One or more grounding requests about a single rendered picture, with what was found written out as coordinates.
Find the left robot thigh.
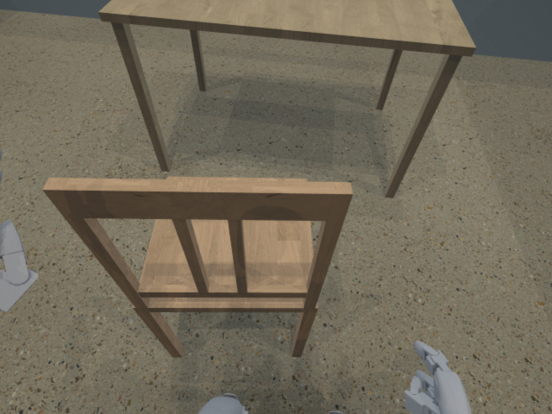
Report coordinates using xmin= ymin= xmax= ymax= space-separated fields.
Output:
xmin=198 ymin=397 xmax=248 ymax=414

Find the table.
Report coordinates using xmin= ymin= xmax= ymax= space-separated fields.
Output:
xmin=98 ymin=0 xmax=476 ymax=198

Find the robot left hand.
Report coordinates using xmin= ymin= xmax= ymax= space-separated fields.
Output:
xmin=0 ymin=148 xmax=38 ymax=313

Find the robot right hand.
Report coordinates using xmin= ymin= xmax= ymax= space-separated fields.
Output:
xmin=405 ymin=341 xmax=472 ymax=414

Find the chair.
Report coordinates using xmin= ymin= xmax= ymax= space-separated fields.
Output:
xmin=42 ymin=177 xmax=353 ymax=358

